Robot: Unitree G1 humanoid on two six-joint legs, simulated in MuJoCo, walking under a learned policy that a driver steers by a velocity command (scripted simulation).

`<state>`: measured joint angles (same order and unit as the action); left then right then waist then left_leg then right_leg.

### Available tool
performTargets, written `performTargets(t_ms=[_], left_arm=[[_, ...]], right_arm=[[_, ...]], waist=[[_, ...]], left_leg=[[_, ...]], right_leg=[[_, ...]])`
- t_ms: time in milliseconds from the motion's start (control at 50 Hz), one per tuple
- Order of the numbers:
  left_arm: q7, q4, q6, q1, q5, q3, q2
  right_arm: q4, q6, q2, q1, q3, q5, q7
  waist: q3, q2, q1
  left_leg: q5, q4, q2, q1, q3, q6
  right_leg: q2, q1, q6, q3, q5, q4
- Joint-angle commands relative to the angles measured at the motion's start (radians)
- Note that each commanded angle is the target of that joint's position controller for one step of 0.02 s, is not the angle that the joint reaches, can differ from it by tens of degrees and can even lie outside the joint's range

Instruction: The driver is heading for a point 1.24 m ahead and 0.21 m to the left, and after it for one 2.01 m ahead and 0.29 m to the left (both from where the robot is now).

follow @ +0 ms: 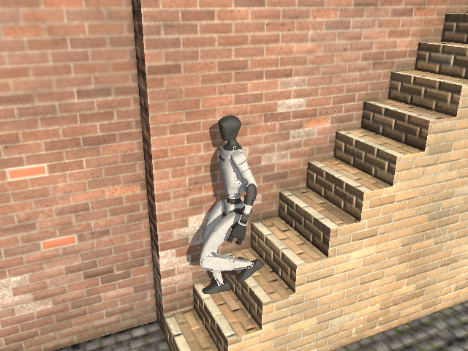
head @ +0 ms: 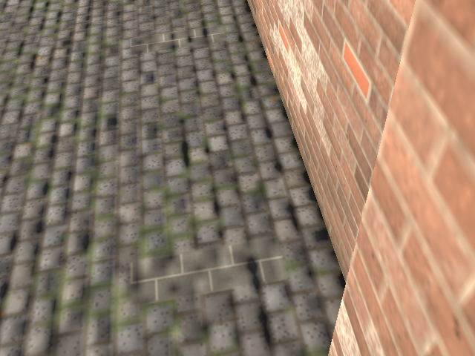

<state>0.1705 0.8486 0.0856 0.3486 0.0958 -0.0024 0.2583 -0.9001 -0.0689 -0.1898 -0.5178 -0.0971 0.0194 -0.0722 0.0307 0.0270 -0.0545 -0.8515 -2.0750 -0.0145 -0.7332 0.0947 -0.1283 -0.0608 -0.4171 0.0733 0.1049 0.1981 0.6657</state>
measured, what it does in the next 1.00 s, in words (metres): walks ahead: left foot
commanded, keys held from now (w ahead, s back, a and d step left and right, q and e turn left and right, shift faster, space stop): w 1.00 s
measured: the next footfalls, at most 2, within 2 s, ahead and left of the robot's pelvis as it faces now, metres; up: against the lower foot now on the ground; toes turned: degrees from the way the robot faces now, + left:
left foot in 0.24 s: +0.12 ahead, +0.14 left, +0.00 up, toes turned +2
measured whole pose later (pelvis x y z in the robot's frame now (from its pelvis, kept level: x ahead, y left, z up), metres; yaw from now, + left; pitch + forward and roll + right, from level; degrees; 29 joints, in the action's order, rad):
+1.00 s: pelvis +0.09 +0.06 +0.00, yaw +1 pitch +1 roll +1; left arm 0.12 0.97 0.08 0.33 0.03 -0.02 0.21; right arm -0.93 -0.10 -0.26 -0.21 -0.02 0.01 -0.05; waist 0.01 0.03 -0.02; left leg -0.34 -0.61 -0.06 -0.30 -0.07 0.05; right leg -0.14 -0.27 -0.07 0.11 0.37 0.64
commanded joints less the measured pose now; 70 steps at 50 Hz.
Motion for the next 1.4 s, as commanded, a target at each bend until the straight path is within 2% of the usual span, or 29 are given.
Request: performTargets(t_ms=[20, 40, 60, 80, 100, 120, 140, 160, 180, 200, 220, 240, 260, 280, 300, 320, 340, 360, 380, 400, 440, 460, 500, 660, 720, 780, 920, 1380, 1400], left_arm=[[0.004, -0.109, 0.030, -0.014, -0.012, -0.010, 0.170], [-0.027, -0.129, 0.045, -0.049, 0.000, -0.023, 0.078], [-0.046, -0.118, 0.062, -0.005, -0.004, -0.027, 0.077], [-0.070, -0.147, 0.084, -0.068, -0.049, -0.031, 0.069], [-0.079, -0.129, 0.092, -0.092, -0.033, -0.038, 0.081], [-0.080, -0.139, 0.092, -0.137, -0.031, -0.033, 0.086], [-0.074, -0.115, 0.088, -0.086, -0.028, -0.029, 0.063], [-0.067, -0.070, 0.081, -0.057, 0.001, -0.012, 0.103], [-0.060, -0.086, 0.081, -0.094, -0.013, -0.016, 0.085], [-0.057, -0.099, 0.077, -0.120, -0.021, -0.030, 0.002], [-0.045, -0.125, 0.057, -0.122, -0.092, -0.047, -0.093], [-0.033, -0.093, 0.044, -0.074, -0.062, -0.028, -0.018], [-0.028, -0.105, 0.030, -0.075, -0.083, -0.014, -0.001], [-0.035, -0.121, 0.032, 0.059, -0.082, -0.007, 0.000], [-0.043, -0.117, 0.029, 0.053, -0.072, -0.001, 0.001], [-0.048, -0.123, 0.027, 0.037, -0.057, 0.008, 0.013], [-0.046, -0.118, 0.023, -0.003, -0.066, 0.010, 0.000], [-0.051, -0.102, 0.025, 0.021, -0.082, 0.005, -0.005], [-0.051, -0.097, 0.024, 0.022, -0.080, 0.003, -0.005], [-0.050, -0.100, 0.022, 0.015, -0.071, 0.000, -0.019], [-0.041, -0.081, 0.012, 0.021, -0.063, 0.003, -0.011], [-0.038, -0.062, 0.009, 0.036, -0.052, 0.003, -0.017], [-0.036, -0.052, 0.002, 0.001, -0.060, 0.000, -0.026], [-0.047, 0.014, 0.013, 0.015, -0.067, -0.008, -0.005], [-0.042, 0.041, 0.010, 0.013, -0.071, 0.004, 0.048], [-0.043, 0.059, 0.009, 0.030, -0.067, -0.002, 0.034], [-0.047, 0.092, 0.004, 0.037, -0.071, -0.001, 0.050], [-0.048, 0.130, -0.009, 0.037, -0.071, 0.002, 0.039], [-0.057, 0.126, -0.005, 0.043, -0.069, -0.006, 0.008]], right_arm=[[0.242, -0.054, -0.031, 0.165, -0.029, 0.071, -0.009], [0.194, -0.036, -0.030, -0.008, -0.018, 0.069, 0.011], [0.183, -0.019, 0.002, -0.039, -0.019, 0.069, 0.002], [0.132, -0.005, -0.044, -0.104, 0.014, 0.041, -0.016], [0.154, 0.006, -0.026, -0.056, 0.017, 0.011, -0.030], [0.158, 0.008, -0.027, -0.061, 0.028, 0.008, -0.036], [0.138, 0.003, -0.033, -0.064, 0.034, 0.007, -0.034], [0.122, 0.004, -0.029, -0.102, 0.035, -0.003, -0.030], [0.129, -0.002, -0.026, -0.102, 0.033, 0.006, -0.023], [0.151, -0.017, -0.014, -0.061, 0.027, -0.009, -0.025], [0.159, -0.030, -0.013, 0.004, 0.024, 0.012, -0.025], [0.139, -0.030, -0.030, -0.033, 0.034, 0.008, -0.010], [0.174, -0.051, 0.006, 0.004, 0.015, 0.013, -0.027], [0.205, -0.056, -0.066, 0.124, 0.022, 0.018, -0.020], [0.188, -0.059, -0.088, 0.146, 0.029, 0.005, -0.013], [0.186, -0.057, -0.081, 0.171, 0.028, 0.007, -0.013], [0.175, -0.062, -0.054, 0.202, 0.019, 0.003, -0.007], [0.158, -0.053, -0.081, 0.218, 0.033, 0.002, 0.004], [0.151, -0.056, -0.083, 0.234, 0.036, -0.014, 0.012], [0.130, -0.062, -0.079, 0.215, 0.036, -0.015, 0.016], [0.104, -0.066, -0.106, 0.210, 0.044, -0.026, 0.019], [0.088, -0.067, -0.117, 0.189, 0.046, -0.038, 0.015], [0.068, -0.056, -0.140, 0.180, 0.057, -0.040, 0.013], [0.067, -0.034, -0.165, 0.215, 0.072, -0.015, 0.004], [0.061, -0.045, -0.179, 0.245, 0.086, -0.013, 0.015], [0.046, -0.034, -0.168, 0.258, 0.087, -0.016, 0.008], [0.025, -0.044, -0.166, 0.293, 0.098, -0.008, 0.023], [-0.060, -0.042, -0.134, 0.251, 0.099, -0.009, 0.033], [-0.048, -0.041, -0.121, 0.261, 0.092, -0.007, 0.029]], waist=[[-0.064, -0.119, -0.012], [-0.031, -0.057, -0.039], [0.086, -0.099, -0.025], [0.125, -0.074, -0.020], [0.094, -0.063, -0.029], [0.098, -0.031, -0.056], [0.105, -0.007, -0.037], [0.053, -0.046, -0.057], [-0.013, -0.046, -0.060], [-0.010, 0.022, -0.042], [0.045, 0.054, 0.012], [0.007, 0.003, -0.032], [-0.031, 0.076, -0.034], [-0.020, 0.113, 0.068], [0.017, 0.088, 0.082], [0.055, 0.126, 0.079], [0.080, 0.078, 0.055], [0.076, 0.025, 0.069], [0.026, 0.026, 0.059], [-0.022, 0.048, 0.045], [-0.099, 0.044, 0.031], [-0.100, 0.027, 0.033], [-0.108, 0.039, 0.036], [-0.057, -0.001, 0.025], [-0.057, -0.003, 0.017], [-0.037, -0.013, 0.020], [-0.023, -0.030, 0.032], [-0.022, -0.049, 0.037], [-0.008, -0.049, 0.046]], left_leg=[[-0.046, 0.071, 0.108, -0.308, -0.006, -0.067], [0.355, 0.286, 0.135, -0.215, 0.030, -0.055], [0.390, 0.280, 0.114, -0.143, -0.007, -0.084], [0.543, 0.477, 0.107, -0.087, -0.025, -0.086], [0.623, 0.553, 0.127, 0.041, -0.035, -0.088], [0.649, 0.766, 0.160, 0.094, -0.022, -0.078], [0.692, 0.853, 0.169, 0.113, -0.040, -0.078], [0.785, 0.617, 0.151, 0.241, -0.039, -0.082], [0.693, 0.593, 0.157, 0.222, 0.012, -0.081], [0.660, 0.855, 0.198, 0.161, 0.037, -0.059], [0.481, 1.384, 0.209, 0.133, 0.003, -0.051], [0.752, 1.093, 0.161, 0.415, -0.070, -0.066], [0.703, 1.329, 0.182, 0.412, -0.015, -0.046], [0.619, 1.448, 0.144, 0.355, 0.017, 0.012], [0.576, 1.487, 0.141, 0.257, 0.017, 0.058], [0.514, 1.543, 0.143, 0.202, 0.052, 0.091], [0.599, 1.552, 0.169, 0.248, 0.073, 0.094], [0.693, 1.493, 0.129, 0.282, 0.046, 0.101], [0.862, 1.466, 0.126, 0.370, 0.029, 0.096], [0.981, 1.450, 0.126, 0.445, 0.021, 0.089], [1.050, 1.434, 0.109, 0.523, 0.003, 0.085], [1.014, 1.439, 0.109, 0.525, 0.005, 0.081], [0.994, 1.461, 0.104, 0.511, 0.004, 0.072], [0.896, 1.502, 0.072, 0.589, -0.005, 0.045], [0.870, 1.521, 0.064, 0.621, -0.015, 0.027], [0.812, 1.523, 0.041, 0.620, -0.024, 0.043], [0.768, 1.550, 0.028, 0.592, -0.031, 0.052], [0.775, 1.536, 0.010, 0.565, -0.027, 0.089], [0.794, 1.542, 0.017, 0.553, -0.020, 0.092]], right_leg=[[-0.318, 0.231, 0.031, -0.246, -0.388, -0.225], [-0.239, 0.034, 0.088, -0.165, -0.157, -0.201], [-0.220, -0.188, 0.099, -0.211, 0.136, -0.309], [-0.160, -0.293, 0.076, -0.141, 0.353, -0.320], [-0.166, -0.361, 0.052, -0.141, 0.399, -0.315], [-0.167, -0.330, 0.010, -0.125, 0.457, -0.319], [-0.171, -0.299, -0.004, -0.147, 0.503, -0.307], [-0.221, -0.346, 0.033, -0.195, 0.374, -0.281], [-0.245, -0.248, 0.054, -0.198, 0.239, -0.243], [-0.228, -0.097, 0.030, -0.191, 0.237, -0.189], [-0.169, 0.060, -0.019, -0.191, 0.346, -0.210], [-0.171, -0.137, -0.033, -0.256, 0.297, -0.148], [-0.123, -0.067, -0.073, -0.170, 0.325, -0.101], [-0.097, 0.006, -0.085, -0.143, 0.355, -0.116], [-0.072, 0.075, -0.091, -0.105, 0.286, -0.093], [-0.044, 0.086, -0.102, -0.050, 0.249, -0.079], [-0.047, 0.057, -0.102, -0.036, 0.171, -0.073], [-0.045, 0.073, -0.096, -0.029, 0.083, -0.114], [-0.040, 0.067, -0.096, -0.019, -0.008, -0.116], [-0.044, 0.072, -0.093, -0.013, -0.102, -0.118], [-0.064, 0.110, -0.094, -0.017, -0.242, -0.108], [-0.064, 0.132, -0.103, -0.015, -0.209, -0.113], [-0.062, 0.140, -0.106, -0.010, -0.151, -0.102], [-0.068, -0.012, -0.124, 0.014, -0.012, -0.112], [-0.073, -0.043, -0.121, 0.017, 0.013, -0.118], [-0.077, -0.045, -0.124, 0.019, 0.028, -0.128], [-0.084, -0.018, -0.123, 0.022, 0.039, -0.138], [-0.089, 0.036, -0.113, 0.025, -0.037, -0.154], [-0.091, 0.044, -0.120, 0.028, -0.023, -0.151]])
Keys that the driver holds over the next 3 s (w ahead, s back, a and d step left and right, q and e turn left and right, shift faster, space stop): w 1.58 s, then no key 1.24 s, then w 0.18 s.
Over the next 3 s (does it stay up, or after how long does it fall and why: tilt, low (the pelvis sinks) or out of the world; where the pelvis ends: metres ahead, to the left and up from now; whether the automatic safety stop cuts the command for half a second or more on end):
stays up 0.12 0.12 0.01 its command is cut before an obstacle from the start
